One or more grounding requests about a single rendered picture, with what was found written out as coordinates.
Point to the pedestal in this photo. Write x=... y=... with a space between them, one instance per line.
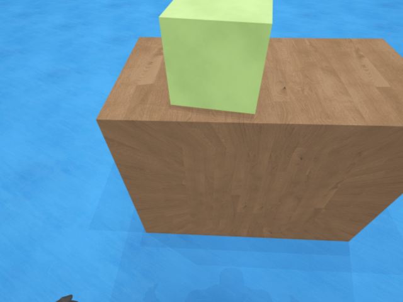
x=320 y=159

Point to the carton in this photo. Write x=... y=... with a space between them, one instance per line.
x=215 y=51

